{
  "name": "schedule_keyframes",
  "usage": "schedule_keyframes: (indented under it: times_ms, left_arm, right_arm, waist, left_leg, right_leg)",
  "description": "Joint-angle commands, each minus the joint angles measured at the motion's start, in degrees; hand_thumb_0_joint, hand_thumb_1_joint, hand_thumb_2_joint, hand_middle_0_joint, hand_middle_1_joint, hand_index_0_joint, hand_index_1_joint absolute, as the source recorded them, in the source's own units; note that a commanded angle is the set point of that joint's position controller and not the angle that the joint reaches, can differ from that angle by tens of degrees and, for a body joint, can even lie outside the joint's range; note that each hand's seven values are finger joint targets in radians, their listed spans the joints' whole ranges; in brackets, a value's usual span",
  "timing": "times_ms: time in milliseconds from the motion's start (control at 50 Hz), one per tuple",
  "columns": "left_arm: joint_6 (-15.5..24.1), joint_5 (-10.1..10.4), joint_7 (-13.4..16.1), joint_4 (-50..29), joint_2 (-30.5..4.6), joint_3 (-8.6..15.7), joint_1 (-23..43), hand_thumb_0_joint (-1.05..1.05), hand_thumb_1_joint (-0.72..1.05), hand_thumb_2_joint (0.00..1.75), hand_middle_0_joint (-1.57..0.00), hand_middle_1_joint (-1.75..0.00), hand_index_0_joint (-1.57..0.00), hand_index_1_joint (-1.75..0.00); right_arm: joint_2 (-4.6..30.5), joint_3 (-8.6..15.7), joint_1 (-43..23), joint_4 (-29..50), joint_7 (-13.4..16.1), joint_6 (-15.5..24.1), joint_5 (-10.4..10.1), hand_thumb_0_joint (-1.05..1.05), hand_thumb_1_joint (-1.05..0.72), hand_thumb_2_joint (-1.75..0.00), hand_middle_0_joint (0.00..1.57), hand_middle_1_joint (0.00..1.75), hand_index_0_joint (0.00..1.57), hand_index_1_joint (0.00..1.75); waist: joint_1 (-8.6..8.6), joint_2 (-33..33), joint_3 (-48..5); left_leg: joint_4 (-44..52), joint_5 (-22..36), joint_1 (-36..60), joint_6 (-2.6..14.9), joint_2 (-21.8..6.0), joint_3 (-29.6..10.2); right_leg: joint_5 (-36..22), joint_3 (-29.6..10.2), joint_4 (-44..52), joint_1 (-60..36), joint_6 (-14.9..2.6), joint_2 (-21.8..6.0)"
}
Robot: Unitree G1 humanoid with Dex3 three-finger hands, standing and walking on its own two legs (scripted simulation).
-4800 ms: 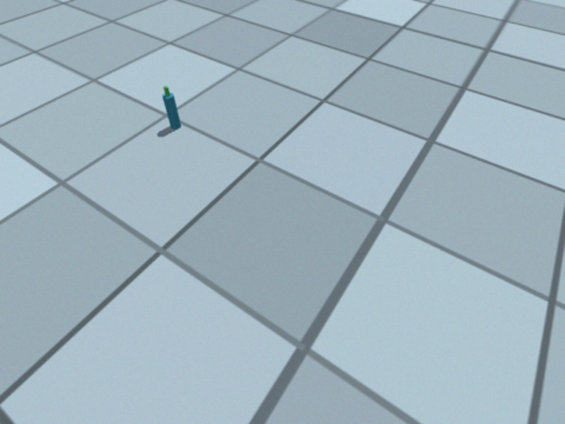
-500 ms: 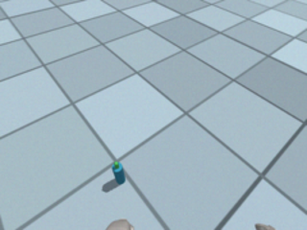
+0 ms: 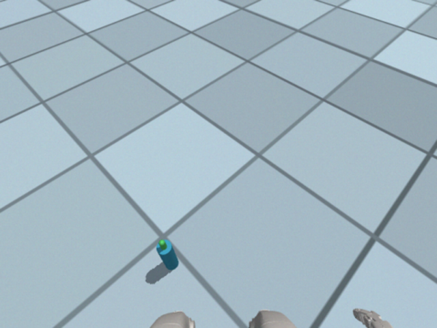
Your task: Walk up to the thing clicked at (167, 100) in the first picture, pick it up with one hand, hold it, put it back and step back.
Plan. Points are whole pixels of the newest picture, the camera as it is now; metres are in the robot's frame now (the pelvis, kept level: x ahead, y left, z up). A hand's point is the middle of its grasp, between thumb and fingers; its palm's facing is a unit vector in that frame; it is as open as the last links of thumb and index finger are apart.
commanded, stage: walk up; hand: left
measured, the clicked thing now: (167, 253) +0.45 +0.22 -0.62
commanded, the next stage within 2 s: stand in 1.68 s
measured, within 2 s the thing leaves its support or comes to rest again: neither
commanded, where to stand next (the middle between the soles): +0.14 +0.00 m, yaw +1 degrees
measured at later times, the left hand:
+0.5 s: hand out of the picture +0.10 +0.26 -0.13, palm faces -0.03 -0.95 -0.32, open 7.4 cm
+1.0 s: hand out of the picture +0.11 +0.25 -0.13, palm faces +0.00 -0.94 -0.34, open 7.4 cm
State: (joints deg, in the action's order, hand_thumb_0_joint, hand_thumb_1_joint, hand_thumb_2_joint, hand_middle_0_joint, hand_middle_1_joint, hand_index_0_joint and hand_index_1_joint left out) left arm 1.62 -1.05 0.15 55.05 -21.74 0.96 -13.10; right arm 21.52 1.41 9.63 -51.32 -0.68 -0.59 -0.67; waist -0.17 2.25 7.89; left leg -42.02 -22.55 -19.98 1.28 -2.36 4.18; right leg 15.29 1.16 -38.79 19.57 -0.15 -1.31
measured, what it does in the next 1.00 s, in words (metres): stands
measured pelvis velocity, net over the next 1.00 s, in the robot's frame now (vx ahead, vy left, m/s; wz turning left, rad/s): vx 0.04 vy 0.00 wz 0.01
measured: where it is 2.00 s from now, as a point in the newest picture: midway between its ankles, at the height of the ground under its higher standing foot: outside the picture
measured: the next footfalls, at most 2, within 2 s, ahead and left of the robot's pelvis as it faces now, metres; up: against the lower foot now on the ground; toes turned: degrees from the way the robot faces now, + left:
none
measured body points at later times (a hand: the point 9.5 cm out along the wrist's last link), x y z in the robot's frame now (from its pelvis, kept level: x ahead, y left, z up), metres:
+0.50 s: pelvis +0.02 +0.01 +0.02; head +0.02 +0.02 +0.47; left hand +0.10 +0.30 -0.11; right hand +0.07 -0.31 -0.10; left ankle +0.06 +0.11 -0.72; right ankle +0.06 -0.12 -0.72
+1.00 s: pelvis +0.04 +0.00 +0.03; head +0.05 +0.00 +0.48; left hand +0.11 +0.30 -0.10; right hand +0.15 -0.29 -0.10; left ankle +0.06 +0.11 -0.72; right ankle +0.06 -0.13 -0.72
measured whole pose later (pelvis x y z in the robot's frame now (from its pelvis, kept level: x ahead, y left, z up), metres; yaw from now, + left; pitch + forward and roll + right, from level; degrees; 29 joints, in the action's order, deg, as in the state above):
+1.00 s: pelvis +0.04 +0.00 +0.03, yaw +0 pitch -2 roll +0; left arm 1.4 -0.5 -0.3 67.2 -19.6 -0.2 -5.1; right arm 19.5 0.7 2.4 -66.1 -1.2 0.7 0.1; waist -0.8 0.6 3.2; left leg -18.3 -8.6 -7.4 0.4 -0.8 3.4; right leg 7.9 1.4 -17.8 7.7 0.9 -1.4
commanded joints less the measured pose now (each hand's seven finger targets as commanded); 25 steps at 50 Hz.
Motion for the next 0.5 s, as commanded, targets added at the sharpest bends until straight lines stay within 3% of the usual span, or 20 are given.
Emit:
schedule_keyframes:
  times_ms: [0,20,40,80,120,140,220,260,280,340,400,480]
  left_arm:
    - [1.15,0.29,0.62,-4.31,-14.1,2.75,6.3,0.0,0.9,0.9,-0.2,-0.3,-0.2,-0.3]
    - [1.22,0.36,0.65,-3.44,-13.48,2.54,6.39,0.0,0.9,0.9,-0.2,-0.3,-0.2,-0.3]
    - [1.17,0.38,0.55,-3.01,-13.06,2.52,6.87,0.0,0.9,0.9,-0.2,-0.3,-0.2,-0.3]
    - [0.74,0.55,0.16,-1.59,-13.18,2.51,6.0,0.0,0.9,0.9,-0.2,-0.3,-0.2,-0.3]
    - [0.31,0.49,-0.11,-0.91,-12.44,2.25,6.8,0.0,0.9,0.9,-0.2,-0.3,-0.2,-0.3]
    - [0.27,0.54,-0.19,-0.5,-12.09,2.21,7.33,0.0,0.9,0.9,-0.2,-0.3,-0.2,-0.3]
    - [0.85,0.87,-0.16,1.66,-10.82,1.98,7.5,0.0,0.9,0.9,-0.2,-0.3,-0.2,-0.3]
    - [0.82,1.04,-0.24,2.31,-11.03,1.95,8.1,0.0,0.9,0.9,-0.2,-0.3,-0.2,-0.3]
    - [0.67,1.01,-0.31,2.81,-11.08,1.96,8.26,0.0,0.9,0.9,-0.2,-0.3,-0.2,-0.3]
    - [0.33,0.98,-0.48,4.14,-10.81,1.8,8.65,0.0,0.9,0.9,-0.2,-0.3,-0.2,-0.3]
    - [0.44,1.0,-0.51,5.03,-10.45,1.63,8.39,0.0,0.9,0.9,-0.2,-0.3,-0.2,-0.3]
    - [0.79,1.07,-0.45,6.13,-10.39,1.22,9.55,0.0,0.9,0.9,-0.2,-0.3,-0.2,-0.3]
  right_arm:
    - [11.82,2.94,1.47,0.1,0.38,1.31,-0.13,0.0,-0.9,-0.9,0.2,0.3,0.2,0.3]
    - [11.66,2.9,1.05,-0.88,0.2,1.41,-0.11,0.0,-0.9,-0.9,0.2,0.3,0.2,0.3]
    - [11.48,2.79,0.7,-1.44,0.17,1.5,0.23,0.0,-0.9,-0.9,0.2,0.3,0.2,0.3]
    - [12.38,2.42,-1.99,-1.85,-0.02,1.51,0.83,0.0,-0.9,-0.9,0.2,0.3,0.2,0.3]
    - [12.49,2.14,-2.05,-3.41,-0.17,1.47,1.22,0.0,-0.9,-0.9,0.2,0.3,0.2,0.3]
    - [12.43,2.05,-2.31,-4.25,-0.29,1.52,1.34,0.0,-0.9,-0.9,0.2,0.3,0.2,0.3]
    - [11.43,1.26,-4.31,-6.51,-0.3,2.68,1.27,0.0,-0.9,-0.9,0.2,0.3,0.2,0.3]
    - [11.57,0.97,-4.4,-7.29,-0.18,2.98,1.3,0.0,-0.9,-0.9,0.2,0.3,0.2,0.3]
    - [11.71,0.98,-4.53,-7.8,-0.19,2.88,1.37,0.0,-0.9,-0.9,0.2,0.3,0.2,0.3]
    - [11.96,1.17,-4.96,-8.9,-0.15,2.53,1.56,0.0,-0.9,-0.9,0.2,0.3,0.2,0.3]
    - [11.95,1.11,-5.46,-9.38,-0.02,2.86,1.62,0.0,-0.9,-0.9,0.2,0.3,0.2,0.3]
    - [11.37,1.01,-5.84,-9.96,0.24,3.1,1.24,0.0,-0.9,-0.9,0.2,0.3,0.2,0.3]
  waist:
    - [2.08,-9.27,-6.01]
    - [1.87,-9.64,-7.38]
    - [1.46,-9.87,-8.47]
    - [-0.15,-8.55,-8.7]
    - [-0.1,-7.88,-5.33]
    - [-0.12,-6.58,-4.27]
    - [-0.91,-2.56,-8.15]
    - [-0.88,-1.28,-9.08]
    - [-0.95,-1.05,-8.58]
    - [-0.99,0.64,-4.66]
    - [-1.03,1.58,-7.09]
    - [-0.37,0.15,-10.06]
  left_leg:
    - [8.26,0.77,9.63,1.3,-1.34,-4.61]
    - [11.05,4.47,9.56,1.5,-2.12,-5.8]
    - [13.51,4.81,9.1,1.68,-3.04,-7.22]
    - [16.31,-2.37,7.32,1.97,-3.84,-9.44]
    - [18.66,-7.5,5.46,1.28,-3.75,-10.09]
    - [19.98,-7.85,4.51,1.1,-3.84,-10.26]
    - [22.81,1.36,3.97,0.98,-5.02,-10.57]
    - [24.38,0.25,3.84,0.92,-5.19,-10.78]
    - [25.28,-2.45,2.96,0.9,-5.3,-11.19]
    - [27.35,-6.44,1.38,0.61,-5.83,-12.08]
    - [28.31,-2.01,3.1,0.8,-6.65,-11.91]
    - [25.97,7.92,8.36,0.5,-5.75,-9.43]
  right_leg:
    - [5.86,-12.92,17.77,6.48,-6.16,-10.65]
    - [4.95,-11.0,16.68,3.78,-3.97,-8.86]
    - [6.04,-10.44,16.15,2.18,-3.22,-7.86]
    - [14.96,-10.71,18.16,1.18,-2.69,-6.71]
    - [21.26,-11.71,21.05,3.19,-2.31,-6.85]
    - [20.45,-11.36,21.0,2.86,-2.33,-6.61]
    - [3.25,-8.17,18.01,-7.21,-2.62,-5.34]
    - [2.53,-8.08,18.87,-8.69,-2.49,-5.44]
    - [4.84,-8.05,19.72,-8.53,-2.32,-5.32]
    - [7.05,-7.28,19.92,-6.56,-1.96,-4.53]
    - [-0.21,-5.46,19.27,-10.08,-1.86,-4.13]
    - [-7.25,-6.67,20.69,-10.91,-1.48,-5.65]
